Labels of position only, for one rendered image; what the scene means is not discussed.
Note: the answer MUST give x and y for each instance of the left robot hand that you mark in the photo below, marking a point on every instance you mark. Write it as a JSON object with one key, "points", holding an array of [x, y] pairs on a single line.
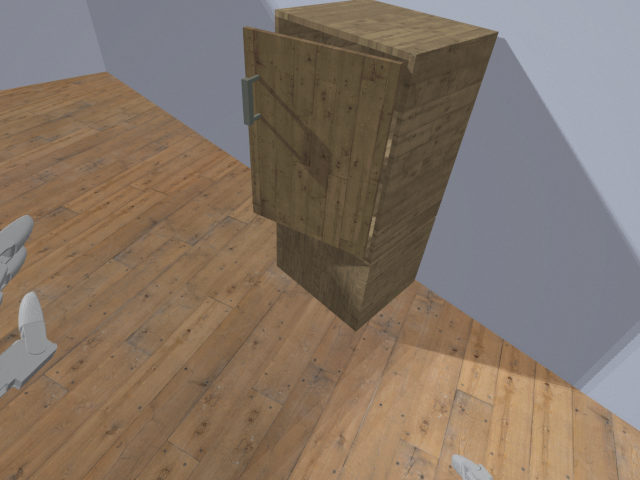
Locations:
{"points": [[25, 357]]}

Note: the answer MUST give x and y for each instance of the handle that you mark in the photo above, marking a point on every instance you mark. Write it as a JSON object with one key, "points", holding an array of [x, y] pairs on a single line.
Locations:
{"points": [[247, 96]]}

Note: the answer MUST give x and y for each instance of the right robot hand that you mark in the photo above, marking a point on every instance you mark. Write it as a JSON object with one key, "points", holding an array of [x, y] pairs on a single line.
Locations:
{"points": [[469, 470]]}

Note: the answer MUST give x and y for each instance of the cupboard door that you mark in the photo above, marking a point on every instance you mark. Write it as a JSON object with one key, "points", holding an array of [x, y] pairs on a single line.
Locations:
{"points": [[318, 149]]}

